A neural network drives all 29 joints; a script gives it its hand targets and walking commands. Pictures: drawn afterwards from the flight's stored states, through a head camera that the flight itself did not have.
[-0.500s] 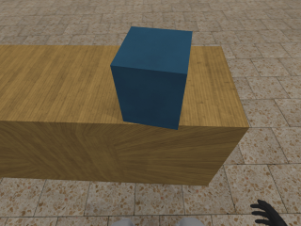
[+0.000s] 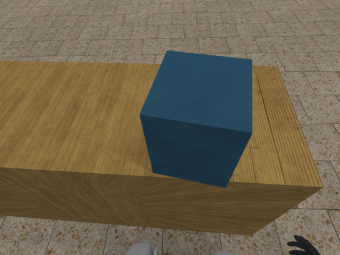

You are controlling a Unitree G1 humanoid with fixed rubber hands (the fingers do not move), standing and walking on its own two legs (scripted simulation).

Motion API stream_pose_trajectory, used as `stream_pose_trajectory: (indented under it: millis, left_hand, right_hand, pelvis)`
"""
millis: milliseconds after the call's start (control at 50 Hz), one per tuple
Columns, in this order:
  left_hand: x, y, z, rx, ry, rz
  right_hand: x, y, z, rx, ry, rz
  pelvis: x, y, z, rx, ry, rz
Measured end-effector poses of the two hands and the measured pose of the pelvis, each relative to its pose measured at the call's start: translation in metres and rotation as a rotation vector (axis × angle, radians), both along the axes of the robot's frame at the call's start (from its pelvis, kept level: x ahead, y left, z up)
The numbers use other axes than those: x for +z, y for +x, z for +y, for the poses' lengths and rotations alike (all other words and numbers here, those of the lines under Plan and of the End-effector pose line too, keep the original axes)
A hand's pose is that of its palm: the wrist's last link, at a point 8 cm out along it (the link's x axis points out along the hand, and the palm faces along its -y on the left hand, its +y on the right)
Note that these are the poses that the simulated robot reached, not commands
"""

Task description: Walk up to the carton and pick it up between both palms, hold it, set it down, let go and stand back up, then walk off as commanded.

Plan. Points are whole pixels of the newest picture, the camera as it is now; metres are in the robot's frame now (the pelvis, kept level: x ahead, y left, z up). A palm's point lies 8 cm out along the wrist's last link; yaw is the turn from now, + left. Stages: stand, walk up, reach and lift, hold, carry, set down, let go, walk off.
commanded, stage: walk up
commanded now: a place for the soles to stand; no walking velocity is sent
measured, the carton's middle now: (197, 122) +0.42 -0.04 +0.06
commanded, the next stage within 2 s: reach and lift in 1.44 s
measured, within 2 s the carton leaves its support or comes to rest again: neither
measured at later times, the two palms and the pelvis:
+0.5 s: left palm (50, 252) +0.15 +0.31 -0.09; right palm out of the picture +0.11 -0.30 -0.09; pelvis +0.02 +0.01 +0.03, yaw -3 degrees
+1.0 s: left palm out of the picture +0.11 +0.31 -0.09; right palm out of the picture +0.09 -0.31 -0.08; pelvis +0.01 +0.00 +0.03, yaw -3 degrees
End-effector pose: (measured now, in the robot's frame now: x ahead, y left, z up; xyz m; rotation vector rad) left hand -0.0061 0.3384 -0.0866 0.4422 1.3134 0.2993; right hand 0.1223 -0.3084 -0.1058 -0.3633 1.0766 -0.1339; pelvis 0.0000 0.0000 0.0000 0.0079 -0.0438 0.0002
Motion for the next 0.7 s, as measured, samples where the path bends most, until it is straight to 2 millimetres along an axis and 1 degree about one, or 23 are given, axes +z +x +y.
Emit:
stream_pose_trajectory:
  millis: [60,120,220,300,360,420,500,700]
  left_hand:
    - [-0.008,0.035,-0.006,-0.025,-0.03,-0.051]
    - [-0.013,0.063,-0.013,-0.06,-0.049,-0.097]
    - [-0.015,0.1,-0.022,-0.101,-0.092,-0.112]
    - [-0.011,0.128,-0.026,-0.12,-0.119,-0.14]
    - [-0.007,0.143,-0.028,-0.131,-0.13,-0.162]
    - [-0.004,0.15,-0.029,-0.14,-0.135,-0.165]
    - [0.001,0.151,-0.03,-0.138,-0.139,-0.15]
    - [0.004,0.132,-0.033,-0.109,-0.146,-0.086]
  right_hand:
    - [-0.001,0.005,0.009,-0.007,0.01,0.003]
    - [-0.006,0.011,0.011,-0.029,0.019,0.009]
    - [-0.004,0.012,0.016,-0.083,0.025,0.023]
    - [0.003,0.004,0.016,-0.101,0.015,0.048]
    - [0.009,-0.004,0.015,-0.117,0.006,0.069]
    - [0.014,-0.01,0.013,-0.133,0.002,0.083]
    - [0.02,-0.017,0.01,-0.148,0.0,0.094]
    - [0.023,-0.029,0.004,-0.17,0.003,0.129]
  pelvis:
    - [0.001,0.007,0.002,-0.005,-0.01,0.003]
    - [-0.002,0.011,0.001,-0.009,-0.02,-0.002]
    - [0.003,0.019,0.007,-0.027,-0.004,0.003]
    - [0.011,0.02,0.012,-0.041,-0.015,0.001]
    - [0.016,0.021,0.013,-0.046,-0.019,0.0]
    - [0.021,0.021,0.013,-0.049,-0.019,0.001]
    - [0.026,0.021,0.012,-0.053,-0.016,0.002]
    - [0.034,0.022,0.01,-0.053,-0.016,0.005]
